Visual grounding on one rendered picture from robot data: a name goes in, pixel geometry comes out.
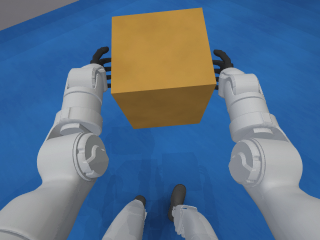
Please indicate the robot left thigh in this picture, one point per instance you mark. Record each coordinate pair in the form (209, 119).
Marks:
(128, 224)

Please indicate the robot left upper arm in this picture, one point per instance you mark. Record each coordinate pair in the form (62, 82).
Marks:
(69, 167)

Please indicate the robot right thigh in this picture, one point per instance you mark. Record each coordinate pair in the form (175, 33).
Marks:
(192, 225)

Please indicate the robot left forearm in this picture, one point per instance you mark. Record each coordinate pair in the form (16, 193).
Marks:
(82, 101)

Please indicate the left robot hand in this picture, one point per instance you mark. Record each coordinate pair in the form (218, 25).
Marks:
(96, 60)

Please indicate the robot right upper arm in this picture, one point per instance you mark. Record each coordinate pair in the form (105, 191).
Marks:
(270, 171)

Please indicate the carton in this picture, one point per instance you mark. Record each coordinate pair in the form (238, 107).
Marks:
(162, 72)

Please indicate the robot right forearm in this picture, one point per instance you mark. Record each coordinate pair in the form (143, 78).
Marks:
(247, 108)

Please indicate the robot thigh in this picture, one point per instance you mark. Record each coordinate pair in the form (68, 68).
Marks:
(128, 224)
(192, 225)

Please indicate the right robot hand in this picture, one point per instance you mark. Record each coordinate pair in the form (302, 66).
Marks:
(223, 64)

